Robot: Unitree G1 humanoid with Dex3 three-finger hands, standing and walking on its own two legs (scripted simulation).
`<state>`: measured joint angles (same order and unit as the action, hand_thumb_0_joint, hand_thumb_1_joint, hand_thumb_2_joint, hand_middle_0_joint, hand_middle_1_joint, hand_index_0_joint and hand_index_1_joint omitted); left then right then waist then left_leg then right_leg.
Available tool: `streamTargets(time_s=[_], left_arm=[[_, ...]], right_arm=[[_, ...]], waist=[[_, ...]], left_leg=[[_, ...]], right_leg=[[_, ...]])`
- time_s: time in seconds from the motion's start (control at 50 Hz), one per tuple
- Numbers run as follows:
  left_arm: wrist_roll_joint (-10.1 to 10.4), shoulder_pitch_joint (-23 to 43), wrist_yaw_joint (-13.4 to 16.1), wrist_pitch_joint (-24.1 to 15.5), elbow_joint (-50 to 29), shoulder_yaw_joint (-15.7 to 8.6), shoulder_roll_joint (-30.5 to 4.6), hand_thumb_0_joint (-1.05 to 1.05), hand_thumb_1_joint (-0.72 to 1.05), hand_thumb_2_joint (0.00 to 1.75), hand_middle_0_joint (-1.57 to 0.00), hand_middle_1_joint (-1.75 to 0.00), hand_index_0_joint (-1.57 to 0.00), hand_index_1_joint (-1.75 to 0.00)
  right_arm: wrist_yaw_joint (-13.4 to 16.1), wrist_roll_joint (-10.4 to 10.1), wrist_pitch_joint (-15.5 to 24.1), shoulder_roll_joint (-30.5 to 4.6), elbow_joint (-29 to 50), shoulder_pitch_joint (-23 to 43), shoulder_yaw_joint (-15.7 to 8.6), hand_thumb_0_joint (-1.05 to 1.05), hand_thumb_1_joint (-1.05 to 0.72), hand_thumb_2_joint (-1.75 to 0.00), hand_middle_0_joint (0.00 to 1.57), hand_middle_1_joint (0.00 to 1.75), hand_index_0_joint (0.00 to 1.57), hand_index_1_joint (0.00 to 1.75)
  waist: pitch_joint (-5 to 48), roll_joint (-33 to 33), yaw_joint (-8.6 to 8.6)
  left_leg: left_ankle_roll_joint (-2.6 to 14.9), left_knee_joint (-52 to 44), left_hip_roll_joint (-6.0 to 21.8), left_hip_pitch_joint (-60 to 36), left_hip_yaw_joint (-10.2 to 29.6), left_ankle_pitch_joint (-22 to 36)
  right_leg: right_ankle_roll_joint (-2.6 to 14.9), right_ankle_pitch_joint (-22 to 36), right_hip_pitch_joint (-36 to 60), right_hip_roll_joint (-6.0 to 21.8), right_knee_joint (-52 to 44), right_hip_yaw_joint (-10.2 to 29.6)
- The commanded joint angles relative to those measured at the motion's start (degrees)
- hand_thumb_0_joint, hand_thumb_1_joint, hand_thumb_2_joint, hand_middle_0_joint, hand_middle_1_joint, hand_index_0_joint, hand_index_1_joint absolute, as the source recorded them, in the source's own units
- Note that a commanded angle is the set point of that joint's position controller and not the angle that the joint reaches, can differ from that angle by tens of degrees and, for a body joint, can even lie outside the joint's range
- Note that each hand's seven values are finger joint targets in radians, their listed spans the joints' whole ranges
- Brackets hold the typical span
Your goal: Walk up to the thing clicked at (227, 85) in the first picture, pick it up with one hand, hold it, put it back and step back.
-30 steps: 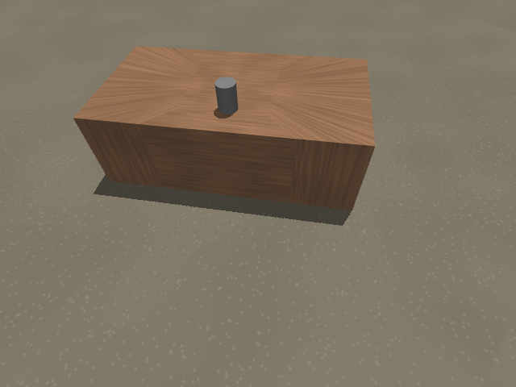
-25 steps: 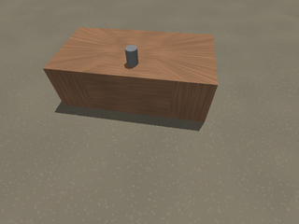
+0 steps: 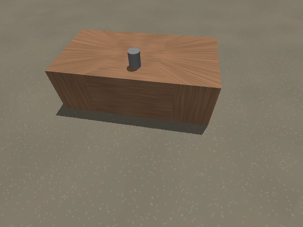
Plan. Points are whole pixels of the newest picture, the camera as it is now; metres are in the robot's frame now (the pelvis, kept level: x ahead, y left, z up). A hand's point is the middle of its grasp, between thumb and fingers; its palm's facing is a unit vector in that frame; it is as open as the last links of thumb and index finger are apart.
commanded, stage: stand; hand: left
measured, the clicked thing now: (134, 58) +1.25 +0.11 -0.30
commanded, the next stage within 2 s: walk up in 0.52 s
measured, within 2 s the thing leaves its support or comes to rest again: neither
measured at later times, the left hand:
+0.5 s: hand out of the picture +0.07 +0.25 -0.16, palm faces -0.03 -0.94 -0.34, open 7.4 cm
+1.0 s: hand (58, 217) +0.19 +0.31 -0.16, palm faces -0.16 -0.93 -0.34, open 7.4 cm
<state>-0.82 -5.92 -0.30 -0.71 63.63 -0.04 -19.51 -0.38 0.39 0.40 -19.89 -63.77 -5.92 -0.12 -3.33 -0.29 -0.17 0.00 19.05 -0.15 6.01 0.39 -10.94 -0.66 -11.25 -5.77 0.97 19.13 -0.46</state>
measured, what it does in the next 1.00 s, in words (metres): walks ahead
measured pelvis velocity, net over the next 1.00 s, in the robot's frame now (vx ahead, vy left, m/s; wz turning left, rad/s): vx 0.11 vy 0.04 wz -0.10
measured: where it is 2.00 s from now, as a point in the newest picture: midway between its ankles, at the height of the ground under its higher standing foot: (151, 180)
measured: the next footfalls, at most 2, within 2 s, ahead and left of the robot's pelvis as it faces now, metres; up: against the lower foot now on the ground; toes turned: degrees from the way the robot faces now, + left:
right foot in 1.18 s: +0.34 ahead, -0.11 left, +0.00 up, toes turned -10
left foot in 1.58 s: +0.51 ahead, +0.16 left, +0.00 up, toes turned -4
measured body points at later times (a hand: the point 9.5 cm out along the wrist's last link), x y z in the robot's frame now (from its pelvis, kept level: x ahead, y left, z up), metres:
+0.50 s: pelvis +0.00 +0.00 +0.00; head +0.01 +0.00 +0.45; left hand +0.07 +0.30 -0.13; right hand +0.07 -0.30 -0.13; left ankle -0.01 +0.12 -0.75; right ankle -0.01 -0.13 -0.75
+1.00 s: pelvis +0.11 +0.04 -0.01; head +0.12 +0.06 +0.44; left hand +0.20 +0.36 -0.13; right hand +0.10 -0.29 -0.11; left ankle +0.05 +0.13 -0.75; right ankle +0.17 -0.11 -0.70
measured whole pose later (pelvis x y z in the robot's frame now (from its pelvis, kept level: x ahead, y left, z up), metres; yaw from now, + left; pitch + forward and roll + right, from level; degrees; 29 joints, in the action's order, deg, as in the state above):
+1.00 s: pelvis +0.11 +0.04 -0.01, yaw -6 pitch -3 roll +0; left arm -0.9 -15.4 -3.5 -1.5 54.2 -3.2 -25.2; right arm -2.5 1.4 3.9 -21.9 -52.9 -18.9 -4.4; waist -4.7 3.0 1.5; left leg 2.5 20.8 -1.1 0.8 -5.6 -17.3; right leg 0.5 -15.7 -27.8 1.6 49.2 2.9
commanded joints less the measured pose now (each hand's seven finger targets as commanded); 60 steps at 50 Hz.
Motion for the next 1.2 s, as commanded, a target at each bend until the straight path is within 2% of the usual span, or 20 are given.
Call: streamTargets(time_s=[0.0, 0.48, 0.5, 0.52, 0.58, 0.62, 0.68, 0.7, 0.72, 0.74, 0.76, 0.78, 0.8, 0.84, 0.92, 1.04, 1.08, 1.14, 1.16, 1.18], left_arm=[[0.2, 2.4, 0.8, -1.0, -3.7, -2.2, -11.9, 0.0, 0.9, 0.9, -0.2, -0.3, -0.2, -0.3], [0.3, 1.9, 0.8, -1.1, -3.6, -2.1, -12.5, 0.0, 0.9, 0.9, -0.2, -0.3, -0.2, -0.3], [-0.8, -3.4, -0.6, -1.8, -6.9, -5.7, -17.6, 0.0, 0.9, 0.9, -0.2, -0.3, -0.2, -0.3], [-1.5, -4.5, -1.1, -1.9, -6.1, -6.1, -18.0, 0.0, 0.9, 0.9, -0.2, -0.3, -0.2, -0.3], [-1.7, -6.8, -1.7, -2.7, -7.9, -7.1, -17.6, 0.0, 0.9, 0.9, -0.2, -0.3, -0.2, -0.3], [-1.9, -9.5, -1.5, -3.4, -9.2, -8.2, -20.3, 0.0, 0.9, 0.9, -0.2, -0.3, -0.2, -0.3], [-1.9, -5.6, -1.9, -3.2, -12.7, -8.3, -20.0, 0.0, 0.9, 0.9, -0.2, -0.3, -0.2, -0.3], [-1.5, -3.3, -2.2, -2.8, -13.6, -7.9, -19.1, 0.0, 0.9, 0.9, -0.2, -0.3, -0.2, -0.3], [-1.2, 0.1, -2.4, -2.3, -15.0, -7.2, -17.8, 0.0, 0.9, 0.9, -0.2, -0.3, -0.2, -0.3], [-1.0, 0.5, -2.4, -1.8, -16.1, -6.0, -13.6, 0.0, 0.9, 0.9, -0.2, -0.3, -0.2, -0.3], [-0.6, 0.7, -2.0, -2.2, -18.0, -4.9, -9.3, 0.0, 0.9, 0.9, -0.2, -0.3, -0.2, -0.3], [-1.2, 0.2, -1.2, -2.3, -17.2, -5.8, -15.2, 0.0, 0.9, 0.9, -0.2, -0.3, -0.2, -0.3], [-0.8, -3.5, -1.3, -2.7, -16.0, -5.2, -16.3, 0.0, 0.9, 0.9, -0.2, -0.3, -0.2, -0.3], [0.2, -8.6, -1.9, -3.0, -13.5, -5.5, -15.8, 0.0, 0.9, 0.9, -0.2, -0.3, -0.2, -0.3], [0.5, -6.3, -3.0, -2.6, -15.4, -5.1, -14.1, 0.0, 0.9, 0.9, -0.2, -0.3, -0.2, -0.3], [0.2, 0.0, -4.0, -2.2, -18.8, -5.2, -12.8, 0.0, 0.9, 0.9, -0.2, -0.3, -0.2, -0.3], [0.2, 0.2, -3.9, -2.2, -18.9, -5.5, -12.8, 0.0, 0.9, 0.9, -0.2, -0.3, -0.2, -0.3], [0.2, -12.4, -2.8, -3.2, -16.0, -7.4, -15.5, 0.0, 0.9, 0.9, -0.2, -0.3, -0.2, -0.3], [-0.2, -19.5, -2.0, -3.7, -15.2, -8.9, -19.4, 0.0, 0.9, 0.9, -0.2, -0.3, -0.2, -0.3], [0.3, -21.2, -1.5, -4.0, -16.5, -9.8, -23.3, 0.0, 0.9, 0.9, -0.2, -0.3, -0.2, -0.3]], right_arm=[[1.0, 0.1, 1.5, -12.1, 3.6, 2.0, -2.3, 0.0, -0.9, -0.9, 0.2, 0.3, 0.2, 0.3], [0.9, 0.1, 1.4, -12.2, 3.4, 1.5, -2.4, 0.0, -0.9, -0.9, 0.2, 0.3, 0.2, 0.3], [-0.4, 1.6, 2.3, -17.4, 7.2, -1.0, -5.9, 0.0, -0.9, -0.9, 0.2, 0.3, 0.2, 0.3], [-1.0, 2.0, 2.3, -17.6, 7.0, -0.5, -6.4, 0.0, -0.9, -0.9, 0.2, 0.3, 0.2, 0.3], [-2.2, 2.4, 2.6, -13.3, 10.7, 4.4, -6.1, 0.0, -0.9, -0.9, 0.2, 0.3, 0.2, 0.3], [-2.1, 2.3, 3.2, -12.8, 12.0, 4.4, -6.0, 0.0, -0.9, -0.9, 0.2, 0.3, 0.2, 0.3], [-3.0, 1.6, 3.9, -13.4, 12.8, 0.0, -6.6, 0.0, -0.9, -0.9, 0.2, 0.3, 0.2, 0.3], [-3.1, 1.8, 4.1, -13.6, 11.9, -2.8, -7.1, 0.0, -0.9, -0.9, 0.2, 0.3, 0.2, 0.3], [-2.8, 2.1, 4.2, -13.9, 10.0, -9.5, -8.0, 0.0, -0.9, -0.9, 0.2, 0.3, 0.2, 0.3], [-2.0, 2.6, 4.6, -16.7, 8.0, -17.0, -9.6, 0.0, -0.9, -0.9, 0.2, 0.3, 0.2, 0.3], [-1.5, 3.7, 4.9, -23.8, 8.2, -21.3, -11.2, 0.0, -0.9, -0.9, 0.2, 0.3, 0.2, 0.3], [-1.5, 2.1, 5.0, -24.0, 10.8, -15.8, -11.1, 0.0, -0.9, -0.9, 0.2, 0.3, 0.2, 0.3], [-1.2, 1.2, 5.1, -20.8, 12.6, -12.0, -9.8, 0.0, -0.9, -0.9, 0.2, 0.3, 0.2, 0.3], [-1.0, 0.9, 5.3, -16.5, 14.3, -9.0, -8.1, 0.0, -0.9, -0.9, 0.2, 0.3, 0.2, 0.3], [-0.9, 1.0, 5.2, -16.3, 15.2, -12.2, -7.8, 0.0, -0.9, -0.9, 0.2, 0.3, 0.2, 0.3], [-1.2, 1.0, 4.4, -17.9, 18.2, -11.9, -8.4, 0.0, -0.9, -0.9, 0.2, 0.3, 0.2, 0.3], [-1.0, 1.0, 4.1, -17.8, 18.9, -12.9, -8.5, 0.0, -0.9, -0.9, 0.2, 0.3, 0.2, 0.3], [-0.9, 0.7, 4.1, -15.4, 20.4, -13.0, -7.3, 0.0, -0.9, -0.9, 0.2, 0.3, 0.2, 0.3], [-1.0, 0.4, 4.2, -13.0, 20.9, -15.9, -6.4, 0.0, -0.9, -0.9, 0.2, 0.3, 0.2, 0.3], [-1.1, -0.1, 3.9, -11.8, 21.6, -19.1, -5.8, 0.0, -0.9, -0.9, 0.2, 0.3, 0.2, 0.3]], waist=[[4.9, 0.4, 0.15], [4.3, 0.6, 0.18], [9.6, 0.6, 0.31], [5.2, 0.2, -0.24], [-4.5, 6.4, -2.67], [-4.3, 10.3, -3.91], [-1.1, 10.9, -1.3], [-1.0, 9.9, 0.72], [0.6, 7.6, 5.29], [2.8, -3.8, 8.87], [1.3, -20.3, 11.03], [-1.0, -9.0, 8.53], [-1.4, -1.3, 5.05], [-1.3, -3.3, 1.53], [-3.2, -8.3, 2.86], [-3.8, -7.9, 3.38], [-3.9, -6.2, 3.19], [3.8, 2.8, -4.41], [9.6, 12.0, -7.07], [12.9, 18.1, -6.16]], left_leg=[[1.49, -2.4, 7.4, -0.8, 5.1, 9.8], [1.15, -2.9, 7.3, -0.6, 5.4, 9.7], [4.8, 3.4, 5.3, -2.3, 4.1, -20.5], [5.46, 4.6, 5.6, 2.9, 5.4, -29.7], [3.37, 13.9, 2.6, 20.8, 0.5, -18.1], [1.4, 21.3, 3.8, 29.9, 1.3, -15.7], [1.66, 15.2, 4.7, 18.7, 2.2, -17.9], [1.58, 11.1, 3.9, 11.7, 0.5, -14.3], [1.61, 5.0, 2.5, -1.9, -1.0, -8.3], [2.29, 0.3, 3.8, -15.7, 4.5, -13.1], [6.77, -11.4, 19.8, -19.5, 32.3, -32.7], [11.26, -12.1, 25.4, -13.0, 37.3, -32.4], [9.83, -9.9, 23.0, -10.3, 29.3, -21.8], [7.57, -6.8, 17.1, -9.6, 16.5, -5.2], [8.57, -5.4, 13.8, -8.9, 4.2, 19.5], [7.34, -5.4, 12.7, -0.3, -0.4, 10.9], [7.74, -3.7, 13.9, 1.1, 0.8, 9.6], [5.8, 20.0, 9.8, 5.6, -3.4, 22.1], [3.84, 37.7, 3.9, 14.0, -6.8, 11.7], [1.87, 51.1, -3.3, 28.0, -4.1, -19.6]], right_leg=[[2.0, 9.0, 0.8, 6.6, -2.8, 4.6], [2.09, 7.7, 0.4, 6.5, -3.1, 4.6], [4.36, -18.4, -0.5, 3.8, -0.1, 6.5], [5.62, -28.8, -5.4, 5.5, -0.1, 9.9], [10.47, -30.7, -1.6, 12.1, -5.6, 21.9], [15.47, -21.8, 7.5, 18.8, -9.5, 29.8], [13.16, -20.2, 0.4, 14.9, -7.1, 22.3], [11.32, -19.2, -4.8, 12.4, -4.6, 18.1], [8.59, -17.3, -14.5, 8.6, 2.3, 12.2], [5.45, -19.2, -27.3, 1.1, 16.4, 4.8], [3.36, -22.8, -42.7, -8.5, 36.6, 1.8], [3.57, -20.5, -40.8, -2.8, 41.3, 9.5], [3.48, -14.4, -38.3, -0.4, 42.3, 10.1], [2.36, -8.0, -33.0, 2.3, 39.0, 8.6], [0.69, -4.3, -30.6, 1.6, 30.2, 3.9], [2.93, 5.7, -17.8, 1.6, 16.8, -2.0], [3.77, 3.5, -14.7, 0.8, 16.8, -3.1], [5.99, 0.3, 5.6, -1.6, 11.0, -2.9], [8.66, -4.8, 15.9, 6.0, 6.7, 9.8], [16.69, -9.7, 23.2, 23.0, -0.9, 40.0]])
